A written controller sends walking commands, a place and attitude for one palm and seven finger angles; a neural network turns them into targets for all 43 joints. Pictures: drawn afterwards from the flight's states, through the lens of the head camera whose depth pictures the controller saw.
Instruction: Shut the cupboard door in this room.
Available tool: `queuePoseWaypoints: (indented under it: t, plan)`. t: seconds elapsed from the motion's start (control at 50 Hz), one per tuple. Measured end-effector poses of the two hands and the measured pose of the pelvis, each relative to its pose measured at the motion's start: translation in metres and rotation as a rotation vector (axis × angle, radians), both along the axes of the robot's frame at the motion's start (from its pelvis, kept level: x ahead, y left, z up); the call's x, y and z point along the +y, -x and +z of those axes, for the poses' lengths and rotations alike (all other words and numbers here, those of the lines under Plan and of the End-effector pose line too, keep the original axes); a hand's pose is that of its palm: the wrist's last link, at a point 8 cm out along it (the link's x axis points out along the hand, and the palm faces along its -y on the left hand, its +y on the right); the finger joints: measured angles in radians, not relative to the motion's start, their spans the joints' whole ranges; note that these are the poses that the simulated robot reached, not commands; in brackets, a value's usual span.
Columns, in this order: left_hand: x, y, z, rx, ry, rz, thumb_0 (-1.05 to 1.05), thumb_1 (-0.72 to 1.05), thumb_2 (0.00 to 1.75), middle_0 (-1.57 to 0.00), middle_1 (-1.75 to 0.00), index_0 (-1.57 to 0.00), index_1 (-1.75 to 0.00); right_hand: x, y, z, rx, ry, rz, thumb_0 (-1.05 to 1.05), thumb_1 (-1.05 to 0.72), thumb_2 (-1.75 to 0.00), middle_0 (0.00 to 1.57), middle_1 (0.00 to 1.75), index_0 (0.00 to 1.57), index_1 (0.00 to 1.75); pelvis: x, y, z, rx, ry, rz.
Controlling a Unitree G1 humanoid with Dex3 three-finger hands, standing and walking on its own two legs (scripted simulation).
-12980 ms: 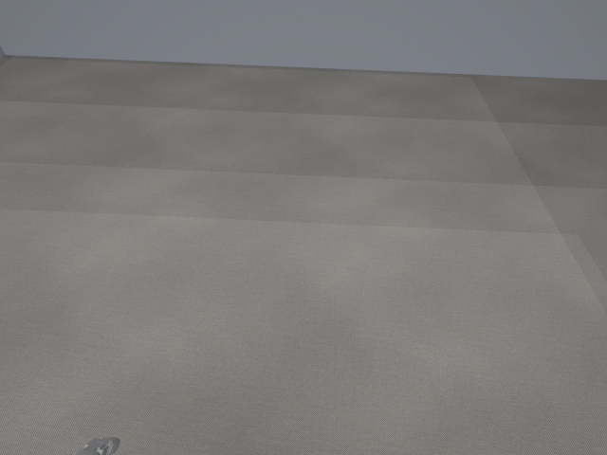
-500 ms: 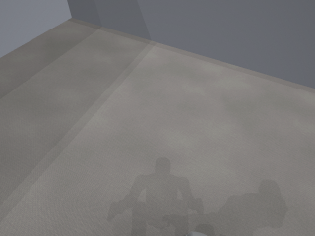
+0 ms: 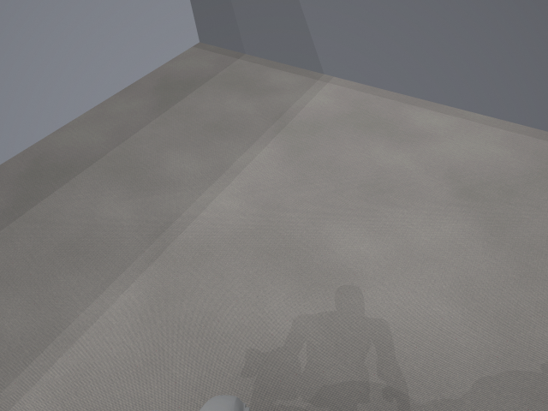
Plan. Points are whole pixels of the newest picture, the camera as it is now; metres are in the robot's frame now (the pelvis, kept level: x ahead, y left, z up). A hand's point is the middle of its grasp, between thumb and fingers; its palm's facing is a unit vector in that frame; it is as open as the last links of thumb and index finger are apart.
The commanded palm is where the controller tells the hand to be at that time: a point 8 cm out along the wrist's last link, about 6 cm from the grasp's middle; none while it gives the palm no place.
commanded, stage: turn or walk to find it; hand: left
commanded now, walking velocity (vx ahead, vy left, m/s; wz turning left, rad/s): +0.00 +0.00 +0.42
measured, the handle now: out of the picture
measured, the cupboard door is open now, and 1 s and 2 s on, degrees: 80 80 80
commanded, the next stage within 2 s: none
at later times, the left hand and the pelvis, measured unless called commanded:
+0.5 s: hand out of the picture -0.03 +0.28 -0.17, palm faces +0.25 -0.93 -0.26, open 7.4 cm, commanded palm none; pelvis -0.03 +0.05 +0.00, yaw +12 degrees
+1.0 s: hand out of the picture -0.07 +0.21 -0.16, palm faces +0.42 -0.87 -0.25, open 7.4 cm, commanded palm none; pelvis -0.05 +0.02 +0.00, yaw +26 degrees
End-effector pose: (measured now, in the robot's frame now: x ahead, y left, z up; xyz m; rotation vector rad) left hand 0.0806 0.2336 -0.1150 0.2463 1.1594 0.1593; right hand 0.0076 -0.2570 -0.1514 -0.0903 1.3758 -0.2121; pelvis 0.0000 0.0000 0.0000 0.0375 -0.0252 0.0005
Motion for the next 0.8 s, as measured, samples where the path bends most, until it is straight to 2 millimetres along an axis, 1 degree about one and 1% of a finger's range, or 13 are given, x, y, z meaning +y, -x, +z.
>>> queuePoseWaypoints:
  t: [0.08,0.14,0.22,0.26,0.32,0.36,0.42,0.48,0.52,0.6,0.68,0.72,0.8]
  plan:
    - [0.010,0.033,-0.008,0.045,0.014,0.062,0.00,0.90,0.90,-0.21,-0.30,-0.20,-0.30,0.004,-0.014,0.004,0.005,0.017,0.064,0.00,-0.91,-0.90,0.20,0.30,0.19,0.30,0.005,0.006,0.000,0.006,0.003,0.039]
    - [0.024,0.061,-0.016,0.083,0.025,0.115,0.00,0.90,0.90,-0.21,-0.30,-0.20,-0.30,0.015,-0.033,0.008,-0.019,0.036,0.122,0.00,-0.91,-0.90,0.20,0.30,0.19,0.29,0.014,0.011,-0.002,0.011,0.011,0.068]
    - [0.051,0.100,-0.035,0.134,0.041,0.190,0.00,0.90,0.90,-0.21,-0.30,-0.20,-0.30,0.037,-0.066,0.013,-0.102,0.071,0.205,0.00,-0.91,-0.90,0.20,0.30,0.19,0.30,0.033,0.018,-0.011,0.015,0.035,0.111]
    - [0.065,0.117,-0.044,0.165,0.044,0.224,0.00,0.90,0.90,-0.21,-0.30,-0.20,-0.30,0.050,-0.079,0.016,-0.149,0.084,0.238,0.00,-0.91,-0.90,0.20,0.30,0.19,0.30,0.041,0.023,-0.016,0.012,0.033,0.121]
    - [0.078,0.133,-0.043,0.207,0.042,0.258,0.01,0.90,0.90,-0.20,-0.30,-0.20,-0.30,0.068,-0.089,0.026,-0.191,0.087,0.272,0.00,-0.91,-0.90,0.20,0.30,0.19,0.30,0.048,0.026,-0.011,0.006,0.042,0.135]
    - [0.084,0.136,-0.038,0.200,0.044,0.273,0.01,0.91,0.90,-0.20,-0.30,-0.20,-0.30,0.077,-0.092,0.031,-0.198,0.083,0.293,0.00,-0.91,-0.90,0.20,0.30,0.19,0.30,0.051,0.027,-0.006,0.007,0.051,0.151]
    - [0.088,0.134,-0.031,0.166,0.042,0.286,0.01,0.91,0.90,-0.20,-0.30,-0.20,-0.30,0.087,-0.094,0.033,-0.200,0.067,0.318,0.00,-0.90,-0.90,0.20,0.30,0.20,0.30,0.054,0.030,-0.001,0.010,0.056,0.172]
    - [0.088,0.128,-0.025,0.131,0.036,0.292,0.01,0.91,0.90,-0.20,-0.30,-0.20,-0.30,0.092,-0.093,0.032,-0.196,0.049,0.330,0.00,-0.90,-0.90,0.20,0.30,0.20,0.30,0.053,0.032,0.001,0.013,0.055,0.194]
    - [0.086,0.122,-0.022,0.107,0.032,0.294,0.01,0.91,0.90,-0.20,-0.30,-0.20,-0.30,0.091,-0.090,0.028,-0.187,0.037,0.333,0.00,-0.90,-0.90,0.20,0.30,0.20,0.30,0.051,0.033,0.001,0.014,0.053,0.210]
    - [0.074,0.106,-0.016,0.048,0.021,0.292,0.01,0.91,0.90,-0.20,-0.30,-0.20,-0.30,0.081,-0.079,0.018,-0.151,0.017,0.334,0.00,-0.90,-0.90,0.20,0.30,0.20,0.30,0.041,0.036,-0.001,0.017,0.045,0.246]
    - [0.057,0.095,-0.012,-0.019,-0.002,0.295,0.01,0.91,0.90,-0.20,-0.30,-0.20,-0.30,0.062,-0.070,0.000,-0.107,-0.006,0.336,0.00,-0.90,-0.90,0.20,0.30,0.20,0.30,0.024,0.036,-0.009,0.025,0.025,0.282]
    - [0.047,0.097,-0.009,-0.036,-0.012,0.301,0.00,0.91,0.90,-0.20,-0.30,-0.20,-0.30,0.053,-0.067,-0.007,-0.086,-0.012,0.340,0.00,-0.90,-0.90,0.20,0.30,0.20,0.30,0.018,0.038,-0.011,0.018,0.034,0.306]
    - [0.030,0.115,-0.003,-0.030,-0.007,0.349,0.00,0.90,0.90,-0.21,-0.30,-0.20,-0.30,0.041,-0.066,-0.006,-0.041,-0.009,0.369,0.00,-0.91,-0.90,0.20,0.30,0.20,0.30,0.011,0.040,-0.006,0.012,0.019,0.348]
